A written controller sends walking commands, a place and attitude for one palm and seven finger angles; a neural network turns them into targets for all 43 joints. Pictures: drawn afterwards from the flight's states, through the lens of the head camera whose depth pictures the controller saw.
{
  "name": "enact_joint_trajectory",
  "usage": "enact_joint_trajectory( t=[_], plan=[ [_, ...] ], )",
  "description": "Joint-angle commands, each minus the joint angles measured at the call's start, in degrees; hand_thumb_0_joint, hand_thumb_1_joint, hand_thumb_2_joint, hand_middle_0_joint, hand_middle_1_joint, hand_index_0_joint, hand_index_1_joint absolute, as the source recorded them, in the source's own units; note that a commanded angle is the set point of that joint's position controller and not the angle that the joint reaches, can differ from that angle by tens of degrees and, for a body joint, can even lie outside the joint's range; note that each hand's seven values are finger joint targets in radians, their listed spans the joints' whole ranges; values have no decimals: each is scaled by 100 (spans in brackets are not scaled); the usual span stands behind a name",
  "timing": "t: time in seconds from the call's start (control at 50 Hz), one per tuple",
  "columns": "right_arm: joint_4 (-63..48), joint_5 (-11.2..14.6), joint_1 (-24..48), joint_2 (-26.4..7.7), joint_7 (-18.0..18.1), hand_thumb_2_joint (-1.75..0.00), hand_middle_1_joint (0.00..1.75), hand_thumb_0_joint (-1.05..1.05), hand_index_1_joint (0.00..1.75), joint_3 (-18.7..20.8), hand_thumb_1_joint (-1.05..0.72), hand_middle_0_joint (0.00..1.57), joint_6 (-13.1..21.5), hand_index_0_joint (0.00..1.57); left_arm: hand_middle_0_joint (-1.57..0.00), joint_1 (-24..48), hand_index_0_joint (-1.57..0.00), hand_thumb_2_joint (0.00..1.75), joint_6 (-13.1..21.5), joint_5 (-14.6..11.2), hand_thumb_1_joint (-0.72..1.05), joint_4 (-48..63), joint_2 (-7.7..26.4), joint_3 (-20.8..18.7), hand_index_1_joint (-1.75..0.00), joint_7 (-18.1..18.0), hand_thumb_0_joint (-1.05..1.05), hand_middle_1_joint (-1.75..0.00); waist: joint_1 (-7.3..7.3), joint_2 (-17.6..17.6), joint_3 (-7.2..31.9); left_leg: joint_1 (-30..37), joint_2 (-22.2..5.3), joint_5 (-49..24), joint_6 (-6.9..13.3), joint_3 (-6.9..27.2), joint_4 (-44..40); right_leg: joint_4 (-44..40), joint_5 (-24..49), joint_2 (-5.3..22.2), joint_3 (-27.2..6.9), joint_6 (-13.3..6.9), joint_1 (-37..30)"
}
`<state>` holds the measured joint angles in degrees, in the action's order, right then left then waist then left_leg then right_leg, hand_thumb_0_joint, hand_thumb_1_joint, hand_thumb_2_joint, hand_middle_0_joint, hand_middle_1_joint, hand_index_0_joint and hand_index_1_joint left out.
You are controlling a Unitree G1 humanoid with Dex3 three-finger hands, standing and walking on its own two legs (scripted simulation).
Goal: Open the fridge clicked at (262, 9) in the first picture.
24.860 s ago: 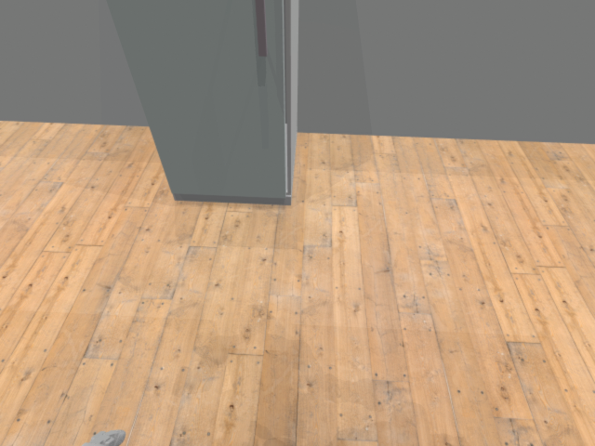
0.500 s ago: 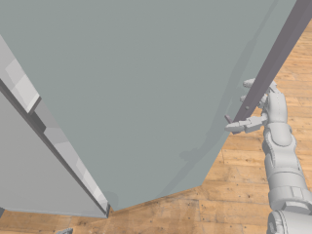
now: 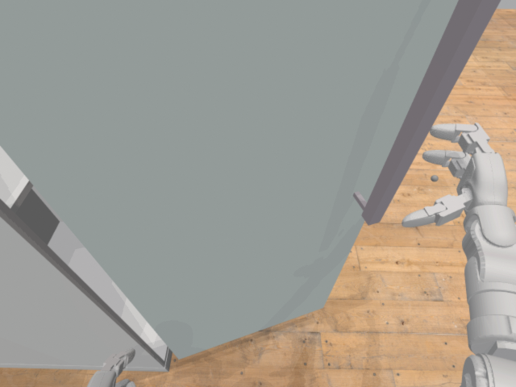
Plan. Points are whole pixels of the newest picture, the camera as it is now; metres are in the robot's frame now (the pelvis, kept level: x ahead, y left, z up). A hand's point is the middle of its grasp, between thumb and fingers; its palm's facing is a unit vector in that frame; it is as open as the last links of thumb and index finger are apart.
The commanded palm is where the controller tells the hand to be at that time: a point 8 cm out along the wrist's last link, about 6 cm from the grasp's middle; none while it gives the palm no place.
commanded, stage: slip the hand off the handle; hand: right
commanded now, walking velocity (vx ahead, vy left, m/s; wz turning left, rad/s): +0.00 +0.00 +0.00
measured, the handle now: (402, 124) +0.44 -0.17 +0.20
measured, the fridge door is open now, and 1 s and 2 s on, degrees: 70 70 70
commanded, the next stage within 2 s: draw the hand back to the body in 1.00 s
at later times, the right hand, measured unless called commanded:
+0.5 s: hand (459, 184) +0.40 -0.27 +0.13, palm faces +0.12 +0.97 -0.19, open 14.7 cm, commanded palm +0.35 -0.32 +0.14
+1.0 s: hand (508, 244) +0.30 -0.29 +0.13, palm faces +0.18 +0.97 -0.18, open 14.7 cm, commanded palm +0.26 -0.34 +0.14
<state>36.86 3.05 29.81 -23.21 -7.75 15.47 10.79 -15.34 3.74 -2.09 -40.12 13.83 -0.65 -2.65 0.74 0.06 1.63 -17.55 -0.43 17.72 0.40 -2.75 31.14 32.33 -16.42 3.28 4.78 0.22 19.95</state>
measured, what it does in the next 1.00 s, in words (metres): stands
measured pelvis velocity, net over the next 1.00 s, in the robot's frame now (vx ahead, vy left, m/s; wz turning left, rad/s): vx -0.02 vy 0.00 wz -0.02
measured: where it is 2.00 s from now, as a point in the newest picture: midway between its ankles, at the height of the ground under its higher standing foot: outside the picture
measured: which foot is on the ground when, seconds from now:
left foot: down 0.00-1.00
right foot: down 0.00-1.00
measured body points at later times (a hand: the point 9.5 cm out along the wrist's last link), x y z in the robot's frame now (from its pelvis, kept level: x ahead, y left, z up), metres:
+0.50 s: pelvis -0.01 -0.01 -0.01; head +0.02 -0.02 +0.44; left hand +0.04 +0.26 -0.12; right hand +0.38 -0.32 +0.14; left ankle -0.02 +0.11 -0.73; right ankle +0.00 -0.12 -0.73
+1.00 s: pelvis -0.02 +0.00 -0.01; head -0.01 +0.00 +0.44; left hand +0.16 +0.24 -0.09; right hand +0.28 -0.35 +0.14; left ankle -0.02 +0.11 -0.73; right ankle +0.00 -0.12 -0.73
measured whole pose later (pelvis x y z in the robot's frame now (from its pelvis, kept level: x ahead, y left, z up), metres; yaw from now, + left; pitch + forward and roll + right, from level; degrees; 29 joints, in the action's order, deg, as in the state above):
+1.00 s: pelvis -0.02 +0.00 -0.01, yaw -1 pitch +2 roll +1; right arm 24.1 11.2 13.2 -26.8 -18.3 22.5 9.2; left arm -11.6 5.5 -3.1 -37.1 14.9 1.6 -6.0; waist -1.6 0.9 2.0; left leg -17.6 -0.6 18.3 0.3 -4.1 34.1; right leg 36.4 -17.1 3.1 3.1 0.0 21.2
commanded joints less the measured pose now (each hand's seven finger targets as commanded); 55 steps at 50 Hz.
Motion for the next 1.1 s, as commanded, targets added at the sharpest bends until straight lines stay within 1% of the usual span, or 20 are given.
enact_joint_trajectory(
  t=[0.0, 0.1, 0.12, 0.24, 0.28, 0.32, 0.34, 0.4, 0.46, 0.52, 0.62, 0.7, 0.76, 0.82, 0.84, 0.88, 0.92, 0.98, 1.04, 1.08],
  plan=[
    [-1021, 161, 2427, -1368, -128, -20, 115, 0, 115, 291, 55, 25, 306, 25, -20, -147, -20, 90, 144, -31, 90, 555, 927, -276, -30, -80, 0, -30, 150, 223, 1509, 118, 204, -2050, 61, 200, -232, -92, 1866, -285, -260, -174, -947],
    [-967, 185, 2974, -1559, -210, -20, 115, 0, 115, 375, 55, 25, 526, 25, -20, -229, -20, 90, 145, -5, 90, 516, 956, -264, -30, -113, 0, -30, 223, 328, 1700, -32, 238, -1817, 75, 184, -195, -32, 1793, -277, -334, -156, -1012],
    [-940, 153, 2927, -1801, -206, -20, 115, 0, 115, 581, 55, 25, 581, 25, -20, -267, -20, 90, 139, 11, 90, 514, 990, -292, -30, -126, 0, -30, 174, 355, 1869, 15, 251, -1883, 91, 188, -136, 9, 1908, -271, -345, -156, -1065],
    [-333, 140, 3118, -2154, -380, -20, 115, 0, 115, 751, 55, 25, 679, 25, -20, -392, -20, 90, 82, -2, 90, 469, 1043, -258, -30, -138, 0, -30, 213, 486, 1761, -146, 253, -1544, 88, 187, -141, -12, 1578, -267, -363, -147, -796],
    [-208, 137, 3212, -2011, -436, -20, 115, 0, 115, 578, 55, 25, 717, 25, -20, -421, -20, 90, 77, -18, 90, 474, 1043, -244, -30, -135, 0, -30, 278, 567, 1666, -371, 283, -1278, 97, 137, -154, -30, 1421, -238, -422, -123, -807],
    [-214, 191, 2948, -1844, -494, -20, 115, 0, 115, 519, 55, 25, 771, 25, -20, -436, -20, 90, 101, -17, 90, 541, 1053, -280, -30, -116, 0, -30, 242, 510, 1777, -372, 310, -1245, 112, 118, -139, -10, 1448, -233, -450, -132, -887],
    [-180, 236, 2646, -2054, -506, -20, 115, 0, 115, 747, 55, 25, 774, 25, -20, -477, -20, 90, 89, -23, 90, 549, 1085, -299, -30, -105, 0, -30, 137, 465, 1859, -296, 304, -1272, 113, 119, -111, -16, 1474, -219, -452, -120, -865],
    [-487, 340, 2111, -1949, -587, -20, 115, 0, 115, 741, 55, 25, 733, 25, -20, -401, -20, 90, 67, -43, 90, 683, 1057, -287, -30, -70, 0, -30, 63, 395, 1864, -165, 303, -1378, 98, 131, -62, -15, 1475, -238, -408, -140, -779],
    [-888, 426, 1473, -2309, -600, -20, 115, 0, 115, 1200, 55, 25, 651, 25, -20, -334, -20, 90, 52, -37, 90, 816, 1063, -284, -30, -83, 0, -30, -118, 339, 1891, 164, 283, -1695, 94, 158, 49, -15, 1672, -249, -364, -153, -621],
    [-1381, 488, 1263, -2495, -601, -20, 115, 0, 115, 1418, 55, 25, 603, 25, -20, -193, -20, 90, 67, -24, 90, 908, 1062, -257, -30, -128, 0, -30, -124, 396, 1695, 198, 288, -1625, 82, 180, 50, -21, 1533, -253, -342, -170, -527],
    [-2218, 579, 1106, -2058, -628, -20, 115, 0, 115, 1040, 55, 25, 591, 25, -20, -9, -20, 90, 183, -40, 90, 956, 980, -221, -30, -197, 0, -30, 1, 769, 1630, -5, 342, -1366, 77, 133, -27, -23, 1427, -230, -370, -141, -803],
    [-2050, 717, 874, -2033, -721, -20, 115, 0, 115, 1070, 55, 25, 419, 25, -20, 125, -20, 90, 239, -81, 90, 871, 1004, -183, -30, -273, 0, -30, 50, 474, 1288, -99, 312, -1008, 51, 130, -149, -100, 954, -239, -407, -152, -622],
    [-2198, 807, 531, -2014, -822, -20, 115, 0, 115, 1119, 55, 25, 333, 25, -20, 242, -20, 90, 292, -85, 90, 910, 979, -161, -30, -312, 0, -30, -55, 436, 1418, 64, 275, -1192, 58, 144, -133, -68, 1118, -267, -404, -154, -725],
    [-2360, 855, 590, -1866, -917, -20, 115, 0, 115, 958, 55, 25, 287, 25, -20, 396, -20, 90, 340, -94, 90, 934, 970, -111, -30, -351, 0, -30, -23, 492, 1273, -5, 258, -1172, 63, 138, -141, -49, 1097, -272, -404, -149, -722],
    [-2350, 881, 567, -2055, -908, -20, 115, 0, 115, 1132, 55, 25, 268, 25, -20, 412, -20, 90, 348, -106, 90, 912, 980, -123, -30, -367, 0, -30, -49, 527, 1259, -13, 243, -1105, 57, 155, -171, -54, 1037, -271, -410, -138, -709],
    [-2396, 928, 281, -1813, -970, -20, 115, 0, 115, 982, 55, 25, 227, 25, -20, 507, -20, 90, 384, -105, 90, 977, 952, -90, -30, -371, 0, -30, -88, 429, 1236, 19, 237, -1117, 54, 128, -161, -68, 1050, -280, -420, -139, -724],
    [-2511, 959, 157, -2043, -993, -20, 115, 0, 115, 1215, 55, 25, 229, 25, -20, 555, -20, 90, 404, -89, 90, 971, 979, -96, -30, -390, 0, -30, -143, 376, 1296, 157, 220, -1296, 64, 159, -135, -16, 1188, -291, -404, -145, -755],
    [-2649, 1054, -259, -2000, -1081, -20, 115, 0, 115, 1278, 55, 25, 187, 25, -20, 682, -20, 90, 443, -89, 90, 1037, 944, -55, -30, -390, 0, -30, -210, 381, 1190, 181, 185, -1288, 48, 165, -131, -22, 1153, -310, -391, -136, -674],
    [-2685, 1075, 290, -2110, -1119, -20, 115, 0, 115, 1288, 55, 25, 158, 25, -20, 732, -20, 90, 464, -89, 90, 960, 948, -24, -30, -460, 0, -30, -79, 378, 1036, 29, 157, -1056, 23, 225, -214, -3, 948, -300, -377, -143, -598],
    [-2676, 1079, 611, -1895, -1156, -20, 115, 0, 115, 1028, 55, 25, 190, 25, -20, 771, -20, 90, 508, -97, 90, 923, 925, -2, -30, -507, 0, -30, 1, 549, 930, -113, 165, -793, 27, 227, -296, -25, 782, -301, -396, -134, -649]
  ],
)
